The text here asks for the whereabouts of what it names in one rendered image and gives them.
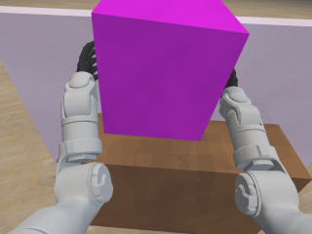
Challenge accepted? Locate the right robot hand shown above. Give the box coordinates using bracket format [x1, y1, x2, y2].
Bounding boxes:
[220, 68, 238, 97]

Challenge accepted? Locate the left robot upper arm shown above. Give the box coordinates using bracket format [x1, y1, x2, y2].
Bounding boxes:
[7, 162, 113, 234]

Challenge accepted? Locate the robot left forearm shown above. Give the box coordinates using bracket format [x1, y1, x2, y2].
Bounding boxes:
[54, 71, 102, 200]

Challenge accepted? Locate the left robot hand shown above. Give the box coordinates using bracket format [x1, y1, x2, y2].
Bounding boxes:
[76, 41, 98, 81]

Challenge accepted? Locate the pedestal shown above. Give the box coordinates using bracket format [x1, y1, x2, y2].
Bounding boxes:
[57, 113, 312, 234]

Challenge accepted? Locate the robot right forearm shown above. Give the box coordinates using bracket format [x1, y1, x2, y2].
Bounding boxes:
[219, 86, 299, 206]

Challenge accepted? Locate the carton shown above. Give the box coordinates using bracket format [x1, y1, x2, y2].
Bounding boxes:
[91, 0, 250, 141]

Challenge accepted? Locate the right robot upper arm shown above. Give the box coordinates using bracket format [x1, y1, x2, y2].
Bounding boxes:
[234, 171, 312, 234]

